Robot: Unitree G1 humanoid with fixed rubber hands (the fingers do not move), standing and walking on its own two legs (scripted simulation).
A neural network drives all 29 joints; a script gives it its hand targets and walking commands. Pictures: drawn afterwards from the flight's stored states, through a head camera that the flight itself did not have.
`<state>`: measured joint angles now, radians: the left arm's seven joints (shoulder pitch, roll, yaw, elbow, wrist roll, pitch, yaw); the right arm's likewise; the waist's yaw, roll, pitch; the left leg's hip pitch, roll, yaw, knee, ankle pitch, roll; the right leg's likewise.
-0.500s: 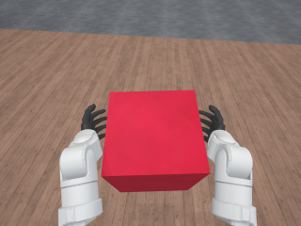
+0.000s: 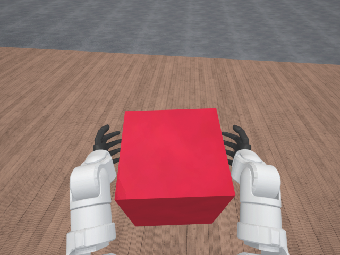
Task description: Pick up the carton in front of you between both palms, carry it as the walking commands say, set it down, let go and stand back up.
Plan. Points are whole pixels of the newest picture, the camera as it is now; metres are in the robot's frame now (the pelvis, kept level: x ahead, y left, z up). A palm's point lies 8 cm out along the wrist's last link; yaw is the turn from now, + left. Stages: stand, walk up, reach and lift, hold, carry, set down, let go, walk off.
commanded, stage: carry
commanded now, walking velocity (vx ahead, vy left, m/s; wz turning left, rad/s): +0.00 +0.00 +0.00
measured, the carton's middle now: (172, 172) +0.33 +0.00 +0.03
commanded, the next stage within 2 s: none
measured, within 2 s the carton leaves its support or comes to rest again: neither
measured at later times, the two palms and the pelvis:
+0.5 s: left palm (99, 170) +0.29 +0.16 +0.11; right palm (248, 169) +0.29 -0.15 +0.11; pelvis -0.04 +0.00 +0.00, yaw +0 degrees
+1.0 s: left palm (95, 175) +0.28 +0.16 +0.11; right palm (247, 174) +0.28 -0.15 +0.11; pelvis -0.05 +0.00 +0.00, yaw +0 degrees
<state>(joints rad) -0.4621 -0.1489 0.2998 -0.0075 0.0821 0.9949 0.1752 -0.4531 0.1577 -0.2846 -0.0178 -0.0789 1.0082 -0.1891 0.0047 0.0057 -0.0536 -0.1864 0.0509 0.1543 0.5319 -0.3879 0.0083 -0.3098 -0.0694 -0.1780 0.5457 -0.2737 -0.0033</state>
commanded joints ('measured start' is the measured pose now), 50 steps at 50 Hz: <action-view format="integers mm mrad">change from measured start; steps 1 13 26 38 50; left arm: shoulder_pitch -564 -570 -591 -589 -591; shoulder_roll -750 -744 -756 -754 -754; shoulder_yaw -594 -560 -557 -559 -558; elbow -17 32 38 30 32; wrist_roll -156 -140 -146 -146 -145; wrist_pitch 5 11 8 8 10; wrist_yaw -1 7 8 7 7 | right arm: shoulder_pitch -588 -604 -621 -619 -617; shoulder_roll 725 732 744 743 741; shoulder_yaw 578 557 551 554 550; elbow -32 17 26 18 24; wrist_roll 145 139 140 142 139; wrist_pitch -16 -10 -13 -13 -11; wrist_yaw -1 -11 -11 -10 -9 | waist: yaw -2 -2 -3 -2 -2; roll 5 -5 -4 -3 0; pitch -328 -308 -323 -338 -336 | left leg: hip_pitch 45 -5 -24 -28 -33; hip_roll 108 106 106 107 108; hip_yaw -80 -97 -104 -108 -110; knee -59 -88 -88 -79 -80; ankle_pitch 395 273 249 273 281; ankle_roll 0 8 13 17 20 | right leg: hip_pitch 168 148 139 140 136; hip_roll -107 -107 -107 -107 -105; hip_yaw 100 108 112 111 109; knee -38 -76 -83 -77 -75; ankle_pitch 384 288 269 283 278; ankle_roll -28 -29 -29 -27 -22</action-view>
